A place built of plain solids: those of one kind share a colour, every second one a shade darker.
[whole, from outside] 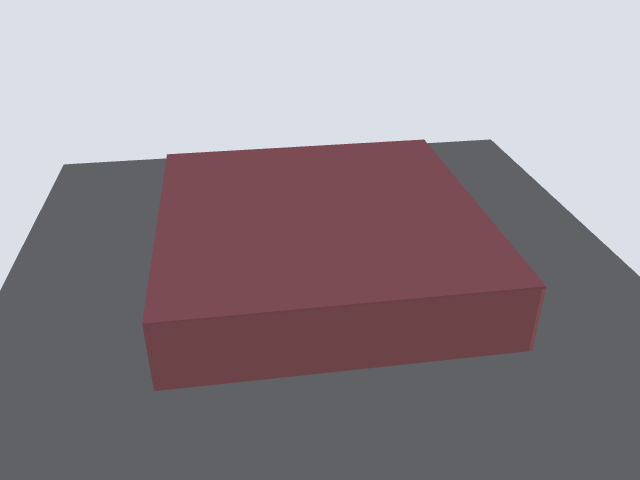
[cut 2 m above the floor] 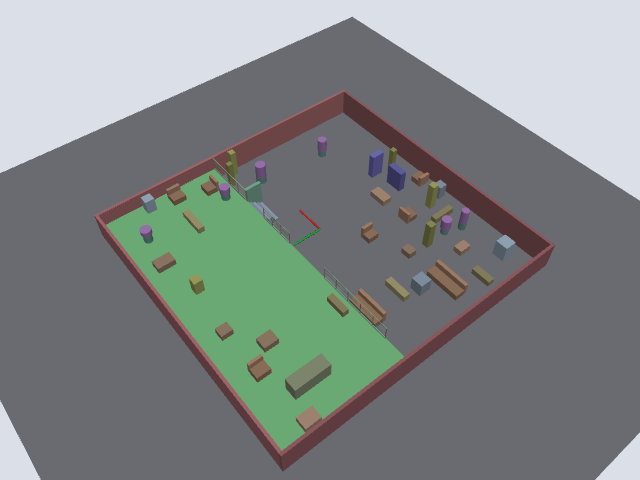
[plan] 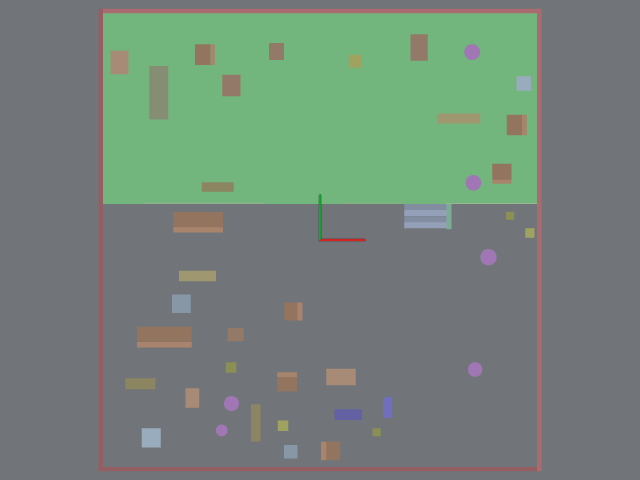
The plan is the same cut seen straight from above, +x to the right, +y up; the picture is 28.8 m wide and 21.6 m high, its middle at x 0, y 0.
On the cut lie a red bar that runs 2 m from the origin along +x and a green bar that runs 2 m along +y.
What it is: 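A room whose floor changes level by 0.96 m; the upper floor's rim is guarded but for openings; in an opening a masonry flight goes down, or there is a bare drop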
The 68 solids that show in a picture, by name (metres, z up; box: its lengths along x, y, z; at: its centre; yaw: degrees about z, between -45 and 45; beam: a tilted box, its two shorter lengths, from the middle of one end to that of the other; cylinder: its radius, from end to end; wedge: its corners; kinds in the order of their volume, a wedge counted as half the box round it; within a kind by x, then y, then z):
{
 "floor_1": {"box": [19.53, 8.59, 1.01], "at": [0.0, 5.91, 0.45]},
 "roof_1": {"box": [19.93, 20.82, 0.16], "at": [0.0, 0.0, 4.12]},
 "wall_1": {"box": [0.2, 20.82, 4.09], "at": [-9.86, 0.0, 2.0]},
 "wall_2": {"box": [19.53, 0.2, 4.09], "at": [0.0, -10.31, 2.0]},
 "wall_3": {"box": [19.53, 0.2, 4.09], "at": [0.0, 10.31, 2.0]},
 "wall_4": {"box": [0.2, 20.82, 4.09], "at": [9.86, 0.0, 2.0]},
 "seat_1": {"box": [2.47, 0.26, 0.93], "at": [-7.0, -4.71, 0.42]},
 "seat_2": {"box": [2.47, 0.68, 0.5], "at": [-7.0, -4.24, 0.2]},
 "seat_3": {"box": [2.24, 0.24, 0.87], "at": [-5.48, 0.45, 0.39]},
 "seat_4": {"box": [2.24, 0.68, 0.48], "at": [-5.48, 0.91, 0.19]},
 "seat_5": {"box": [0.7, 0.94, 0.46], "at": [-5.27, 8.34, 1.19]},
 "seat_6": {"box": [0.19, 0.94, 0.85], "at": [-4.83, 8.34, 1.38]},
 "seat_7": {"box": [0.89, 0.66, 0.47], "at": [-1.48, -6.5, 0.18]},
 "seat_8": {"box": [0.89, 0.21, 0.91], "at": [-1.48, -6.06, 0.4]},
 "seat_9": {"box": [0.58, 0.82, 0.49], "at": [-1.3, -3.21, 0.19]},
 "seat_10": {"box": [0.23, 0.82, 0.96], "at": [-0.9, -3.21, 0.43]},
 "seat_11": {"box": [0.24, 0.84, 0.83], "at": [0.17, -9.49, 0.36]},
 "seat_12": {"box": [0.63, 0.84, 0.5], "at": [0.6, -9.49, 0.2]},
 "seat_13": {"box": [0.87, 0.18, 0.86], "at": [8.19, 2.62, 1.38]},
 "seat_14": {"box": [0.87, 0.72, 0.42], "at": [8.19, 3.07, 1.17]},
 "seat_15": {"box": [0.68, 0.93, 0.42], "at": [8.75, 5.17, 1.17]},
 "seat_16": {"box": [0.22, 0.93, 0.86], "at": [9.2, 5.17, 1.38]},
 "column_1": {"box": [0.47, 0.47, 4.09], "at": [-4.01, -5.74, 2.0]},
 "column_2": {"box": [0.48, 0.48, 4.09], "at": [-1.67, -8.36, 2.0]},
 "column_3": {"box": [0.59, 0.59, 3.09], "at": [1.58, 8.04, 2.5]},
 "column_4": {"box": [0.37, 0.37, 4.09], "at": [2.55, -8.65, 2.0]},
 "column_5": {"box": [0.37, 0.37, 4.09], "at": [8.55, 1.09, 2.0]},
 "column_6": {"box": [0.43, 0.43, 4.09], "at": [9.45, 0.32, 2.0]},
 "plinth_1": {"box": [0.86, 0.86, 1.29], "at": [-7.6, -8.9, 0.59]},
 "plinth_2": {"box": [0.84, 0.84, 1.04], "at": [-6.24, -2.87, 0.47]},
 "plinth_3": {"box": [0.61, 0.61, 1.11], "at": [-1.32, -9.53, 0.51]},
 "plinth_4": {"box": [0.66, 0.66, 1.06], "at": [9.17, 7.04, 1.49]},
 "table_1": {"box": [0.81, 1.05, 0.42], "at": [-9.02, 7.99, 1.17]},
 "table_2": {"box": [0.62, 0.88, 0.49], "at": [-5.74, -7.11, 0.2]},
 "table_3": {"box": [0.82, 0.98, 0.45], "at": [-3.99, 6.95, 1.18]},
 "table_4": {"box": [0.72, 0.6, 0.5], "at": [-3.79, -4.25, 0.2]},
 "table_5": {"box": [0.68, 0.77, 0.44], "at": [-1.96, 8.48, 1.18]},
 "table_6": {"box": [1.32, 0.74, 0.49], "at": [0.94, -6.16, 0.2]},
 "table_7": {"box": [0.78, 1.2, 0.44], "at": [4.46, 8.66, 1.18]},
 "desk_1": {"box": [0.87, 2.41, 1.09], "at": [-7.26, 6.62, 1.5]},
 "bush_1": {"cylinder": 0.27, "from": [-4.42, -8.57, 0.6], "to": [-4.42, -8.57, 1.67]},
 "bush_2": {"cylinder": 0.34, "from": [-3.98, -7.36, 0.51], "to": [-3.98, -7.36, 1.29]},
 "bush_3": {"cylinder": 0.36, "from": [6.85, 8.46, 1.63], "to": [6.85, 8.46, 2.24]},
 "bush_4": {"cylinder": 0.35, "from": [6.9, 2.57, 1.51], "to": [6.9, 2.57, 2.57]},
 "bush_5": {"cylinder": 0.33, "from": [6.98, -5.83, 0.51], "to": [6.98, -5.83, 1.47]},
 "bush_6": {"cylinder": 0.36, "from": [7.58, -0.77, 0.54], "to": [7.58, -0.77, 1.55]},
 "case_1": {"box": [1.25, 0.49, 1.65], "at": [1.27, -7.86, 0.78]},
 "case_2": {"box": [0.42, 0.95, 1.95], "at": [3.04, -7.54, 0.93]},
 "bench_1": {"box": [1.36, 0.49, 0.47], "at": [-8.08, -6.47, 0.18]},
 "bench_2": {"box": [1.66, 0.47, 0.52], "at": [-5.51, -1.62, 0.21]},
 "bench_3": {"box": [1.45, 0.44, 0.44], "at": [-4.6, 2.38, 1.18]},
 "bench_4": {"box": [0.42, 1.68, 0.51], "at": [-2.89, -8.23, 0.2]},
 "bench_5": {"box": [1.93, 0.44, 0.44], "at": [6.25, 5.47, 1.18]},
 "tread_1": {"box": [1.91, 0.27, 0.24], "at": [4.74, 0.67, 0.07]},
 "tread_2": {"box": [1.91, 0.27, 0.43], "at": [4.74, 0.94, 0.17]},
 "tread_3": {"box": [1.91, 0.27, 0.62], "at": [4.74, 1.21, 0.26]},
 "tread_4": {"box": [1.91, 0.27, 0.81], "at": [4.74, 1.48, 0.36]},
 "pot_1": {"cylinder": 0.26, "from": [-4.42, -8.57, 0.0], "to": [-4.42, -8.57, 0.6]},
 "pot_2": {"cylinder": 0.29, "from": [6.85, 8.46, 0.96], "to": [6.85, 8.46, 1.63]},
 "pot_3": {"cylinder": 0.3, "from": [6.9, 2.57, 0.96], "to": [6.9, 2.57, 1.51]},
 "pot_4": {"cylinder": 0.37, "from": [7.58, -0.77, 0.0], "to": [7.58, -0.77, 0.54]},
 "cheek_1": {"box": [0.23, 1.14, 2.09], "at": [5.81, 1.05, 1.0]},
 "gkerb_1": {"box": [5.44, 0.05, 0.1], "at": [-5.19, 1.65, 1.01]},
 "gkerb_2": {"box": [2.82, 0.05, 0.1], "at": [2.38, 1.65, 1.01]},
 "gkerb_3": {"box": [4.07, 0.05, 0.1], "at": [7.73, 1.65, 1.01]},
 "grail_1": {"box": [5.44, 0.044, 0.04], "at": [-5.19, 1.65, 1.97]},
 "grail_2": {"box": [2.82, 0.044, 0.04], "at": [2.38, 1.65, 1.97]},
 "grail_3": {"box": [4.07, 0.044, 0.04], "at": [7.73, 1.65, 1.97]}
}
